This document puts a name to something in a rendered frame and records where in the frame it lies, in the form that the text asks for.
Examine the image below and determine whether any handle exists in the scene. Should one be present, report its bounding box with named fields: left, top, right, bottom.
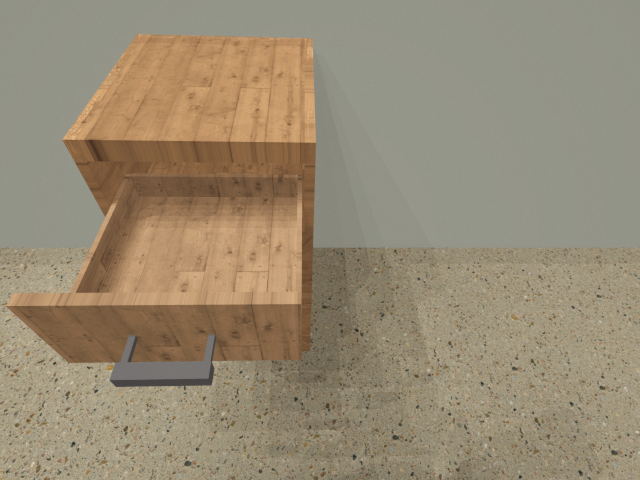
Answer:
left=110, top=335, right=216, bottom=387

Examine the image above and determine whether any cabinet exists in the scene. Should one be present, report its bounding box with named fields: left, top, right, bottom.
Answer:
left=62, top=34, right=316, bottom=351

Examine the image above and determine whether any drawer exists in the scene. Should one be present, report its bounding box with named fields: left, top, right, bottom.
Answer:
left=6, top=173, right=302, bottom=363

